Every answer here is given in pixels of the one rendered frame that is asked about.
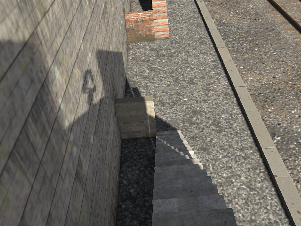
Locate stairs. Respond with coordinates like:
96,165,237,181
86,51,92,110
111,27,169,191
151,0,169,39
151,130,244,226

